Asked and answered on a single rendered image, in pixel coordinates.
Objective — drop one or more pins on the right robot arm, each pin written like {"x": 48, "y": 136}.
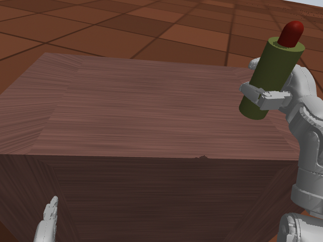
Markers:
{"x": 305, "y": 119}

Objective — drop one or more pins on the right robot hand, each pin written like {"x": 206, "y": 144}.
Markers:
{"x": 300, "y": 83}

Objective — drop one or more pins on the left robot hand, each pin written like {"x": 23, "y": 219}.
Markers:
{"x": 46, "y": 229}

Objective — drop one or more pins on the bottle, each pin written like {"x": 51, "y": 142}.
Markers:
{"x": 275, "y": 65}

